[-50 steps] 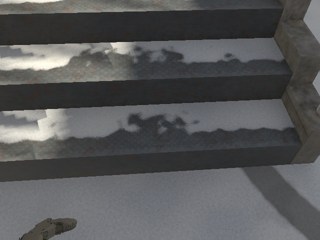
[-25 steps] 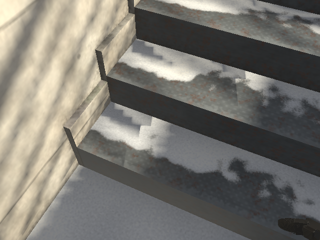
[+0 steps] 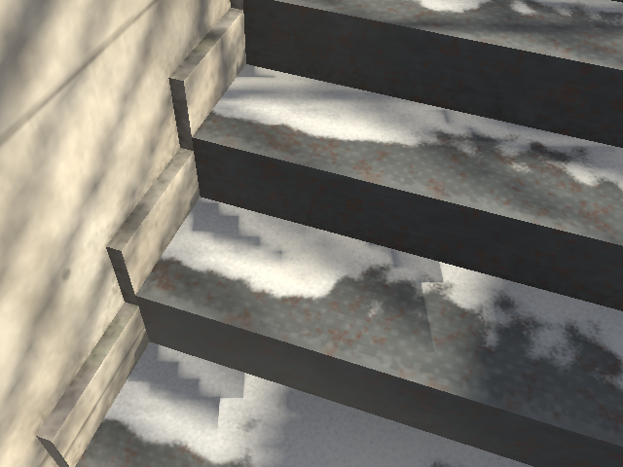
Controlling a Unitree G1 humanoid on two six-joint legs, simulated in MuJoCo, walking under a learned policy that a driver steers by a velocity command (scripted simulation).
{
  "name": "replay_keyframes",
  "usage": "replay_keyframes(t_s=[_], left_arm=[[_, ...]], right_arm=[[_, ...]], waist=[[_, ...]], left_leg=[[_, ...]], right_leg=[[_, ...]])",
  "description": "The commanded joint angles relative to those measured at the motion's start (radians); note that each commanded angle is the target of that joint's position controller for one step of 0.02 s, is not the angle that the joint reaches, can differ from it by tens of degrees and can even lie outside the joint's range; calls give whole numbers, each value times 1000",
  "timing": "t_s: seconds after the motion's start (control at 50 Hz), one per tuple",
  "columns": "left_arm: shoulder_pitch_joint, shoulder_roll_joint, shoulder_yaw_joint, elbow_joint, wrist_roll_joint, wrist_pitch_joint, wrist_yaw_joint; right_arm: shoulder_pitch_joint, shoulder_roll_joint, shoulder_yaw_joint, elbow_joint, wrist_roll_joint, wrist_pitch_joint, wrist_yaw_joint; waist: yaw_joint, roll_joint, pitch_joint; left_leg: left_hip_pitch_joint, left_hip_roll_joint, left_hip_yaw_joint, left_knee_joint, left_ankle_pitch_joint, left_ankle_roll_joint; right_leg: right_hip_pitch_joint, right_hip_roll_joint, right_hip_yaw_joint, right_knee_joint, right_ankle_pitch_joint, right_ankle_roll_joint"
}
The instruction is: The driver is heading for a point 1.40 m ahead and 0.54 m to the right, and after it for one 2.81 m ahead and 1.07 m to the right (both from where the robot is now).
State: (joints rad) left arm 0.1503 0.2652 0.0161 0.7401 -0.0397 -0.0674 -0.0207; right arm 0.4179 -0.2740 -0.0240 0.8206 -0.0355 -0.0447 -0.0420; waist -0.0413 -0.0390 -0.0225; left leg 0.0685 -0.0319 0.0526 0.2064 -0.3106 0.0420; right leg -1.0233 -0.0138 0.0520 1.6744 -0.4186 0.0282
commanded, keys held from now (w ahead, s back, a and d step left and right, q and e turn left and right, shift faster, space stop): w+e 1.00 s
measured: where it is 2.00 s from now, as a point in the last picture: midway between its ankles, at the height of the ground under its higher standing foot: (610, 59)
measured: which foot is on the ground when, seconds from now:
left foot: down 0.00-0.20, up 0.22-0.70, down 0.72-1.00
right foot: up 0.00-0.14, down 0.16-0.74, up 0.76-1.00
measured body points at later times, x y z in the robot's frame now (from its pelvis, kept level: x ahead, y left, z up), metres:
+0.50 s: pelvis +0.34 -0.10 +0.16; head +0.34 -0.13 +0.60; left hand +0.38 +0.13 +0.03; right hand +0.53 -0.34 +0.09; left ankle +0.47 +0.03 -0.33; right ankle +0.30 -0.14 -0.58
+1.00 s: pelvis +0.65 -0.16 +0.31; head +0.64 -0.15 +0.76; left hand +0.96 -0.12 +0.26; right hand +0.45 -0.35 +0.18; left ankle +0.71 -0.09 -0.41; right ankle +0.60 -0.30 -0.14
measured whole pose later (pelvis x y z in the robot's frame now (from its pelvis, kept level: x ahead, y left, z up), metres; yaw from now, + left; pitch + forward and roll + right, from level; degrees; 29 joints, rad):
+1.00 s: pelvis +0.65 -0.16 +0.31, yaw -36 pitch +0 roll +1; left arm 0.06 0.21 0.02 0.59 -0.05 -0.02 -0.01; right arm 0.48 -0.25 -0.06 0.97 -0.04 -0.04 -0.01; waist -0.03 -0.02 -0.05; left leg -0.31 0.08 0.22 0.66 -0.34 0.03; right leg -1.06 0.02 0.10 2.01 -0.08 -0.06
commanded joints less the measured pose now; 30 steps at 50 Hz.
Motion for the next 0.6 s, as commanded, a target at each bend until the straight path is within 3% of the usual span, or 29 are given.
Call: replay_keyframes(t_s=[0.02,0.04,0.06,0.08,0.1,0.12,0.14,0.16,0.18,0.2,0.22,0.24,0.26,0.28,0.3,0.32,0.34,0.36,0.38,0.4,0.42,0.44,0.46,0.48,0.5,0.52,0.56,0.58,0.6], left_arm=[[-258,-31,-34,-218,-7,-34,-10],[-296,-65,-54,-258,-1,-38,-21],[-283,-73,-67,-286,6,-39,-30],[-299,-85,-87,-347,17,-41,-50],[-287,-57,-87,-365,24,-44,-63],[-313,-82,-106,-399,36,-44,-67],[-251,-38,-78,-374,30,-29,-52],[1,38,-32,-290,36,-12,-42],[190,136,12,-212,42,-6,-26],[365,242,55,-134,71,1,-5],[431,300,68,-83,123,19,34],[364,242,53,-81,131,13,28],[292,195,46,-65,82,7,18],[229,126,29,-39,54,-1,5],[161,48,8,-22,66,-13,2],[124,8,6,-12,77,-15,3],[119,-20,-1,4,70,-9,0],[137,-34,-5,26,62,0,0],[161,-33,-11,26,57,2,-4],[199,-10,-8,58,40,7,-14],[227,-25,-14,74,39,7,-17],[187,7,-8,50,40,10,-10],[207,4,-8,56,43,9,-2],[251,27,-4,71,51,4,2],[314,22,-10,96,61,12,0],[369,15,-13,120,59,25,0],[478,-14,-20,169,34,50,5],[545,-37,-22,191,28,66,14],[544,-38,-25,187,32,75,28]], right_arm=[[122,-74,-7,65,-8,-1,-15],[147,-74,-4,87,-3,-1,-26],[135,-87,-5,95,4,-1,-40],[74,-130,-7,90,28,12,-55],[41,-128,-2,81,29,12,-66],[22,-224,-18,66,50,3,-63],[81,-268,-24,81,50,-3,-59],[81,-312,-29,82,12,-1,-41],[26,-273,-32,9,41,-17,-23],[-15,-218,-19,-42,60,-47,15],[-12,-219,-27,-3,19,-88,70],[-39,-191,-34,-22,32,-91,108],[-154,-132,-18,-74,45,-83,99],[-283,-49,4,-131,26,-71,80],[-248,3,23,-159,20,-57,71],[-192,23,31,-160,16,-40,69],[-152,39,35,-159,12,-28,67],[-134,60,42,-156,13,-23,63],[-131,58,42,-170,31,-17,62],[-197,114,73,-218,12,-18,63],[-256,111,79,-243,10,-30,71],[-315,89,84,-264,-7,-34,73],[-358,90,78,-271,-20,-37,68],[-349,86,74,-253,-16,-33,57],[-339,125,85,-263,-5,-33,56],[-350,147,99,-276,22,-42,58],[-579,209,143,-372,22,-79,72],[-706,223,153,-437,14,-96,78],[-764,209,157,-481,19,-105,85]], waist=[[-38,91,199],[-47,82,191],[-25,94,158],[28,113,135],[51,67,57],[81,74,-36],[111,122,-139],[244,283,-285],[315,214,-337],[339,-126,-451],[266,-284,-629],[217,-139,-546],[186,-41,-299],[129,132,-50],[43,156,19],[-12,103,45],[-34,9,51],[-44,12,39],[-38,-25,26],[-41,-8,53],[-20,5,58],[-16,44,62],[6,-5,32],[24,-42,-6],[44,-71,-22],[71,-58,2],[143,-55,102],[183,-37,109],[179,-45,111]], left_leg=[[247,348,-84,58,515,96],[230,341,-72,68,537,91],[198,337,-54,59,536,77],[53,298,12,14,593,51],[-118,256,68,-34,754,59],[-329,277,61,-109,1204,104],[-254,292,60,1,1560,112],[-164,321,74,196,2070,143],[-297,271,38,484,2130,82],[-567,97,-71,983,1118,-1],[-562,-60,-235,1322,207,18],[-633,-24,-310,1462,173,25],[-723,-1,-258,1482,122,33],[-803,32,-214,1488,87,45],[-810,65,-215,1482,123,63],[-805,86,-206,1501,129,65],[-865,71,-161,1635,100,51],[-934,83,-142,1664,126,55],[-1015,72,-126,1752,93,53],[-1104,94,-103,1690,110,55],[-1156,94,-70,1662,140,47],[-1090,93,-29,1503,234,22],[-1105,81,15,1555,281,-2],[-1193,69,29,1708,270,-25],[-1368,78,13,1911,187,-33],[-1523,97,-21,1983,129,-35],[-1692,94,34,1814,42,-36],[-1667,78,65,1725,56,-40],[-1606,73,76,1584,70,-51]], right_leg=[[-625,-36,0,208,-161,-20],[-651,-42,-46,230,-170,-8],[-612,-75,-61,174,-133,-4],[-456,-112,-125,5,-99,-6],[-120,-82,-205,-160,33,-20],[343,-14,-287,-413,88,-62],[554,63,-301,-480,80,-73],[772,177,-319,-419,16,-135],[947,142,-94,-534,53,-240],[1234,-98,509,-902,91,-414],[1274,-251,1001,-1214,219,-406],[1177,-240,969,-1265,-2,-320],[970,-205,868,-1285,-126,-272],[720,-147,703,-1257,-118,-231],[548,-119,580,-1233,-35,-216],[470,-73,478,-1229,45,-197],[457,-55,414,-1244,59,-226],[490,-43,340,-1257,78,-216],[520,-69,335,-1277,120,-212],[516,-32,274,-1263,104,-173],[531,-16,254,-1283,80,-168],[470,10,217,-1317,161,-167],[504,2,248,-1312,307,-183],[591,-25,266,-1289,405,-211],[738,-63,337,-1276,354,-232],[864,-95,363,-1271,226,-244],[954,-84,405,-1310,181,-217],[921,-83,440,-1341,241,-207],[899,-95,442,-1390,297,-221]])
Next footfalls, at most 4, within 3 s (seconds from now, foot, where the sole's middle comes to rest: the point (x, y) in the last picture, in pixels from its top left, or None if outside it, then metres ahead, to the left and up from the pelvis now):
0.16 right None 0.34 -0.15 -0.61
0.72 left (354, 282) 0.75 -0.10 -0.45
1.32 right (581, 188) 0.85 -0.53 -0.28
1.82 left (564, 27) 1.14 -0.53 -0.12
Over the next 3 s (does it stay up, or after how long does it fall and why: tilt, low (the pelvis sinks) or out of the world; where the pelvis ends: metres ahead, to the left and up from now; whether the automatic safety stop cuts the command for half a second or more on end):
stays up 1.41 -0.63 0.82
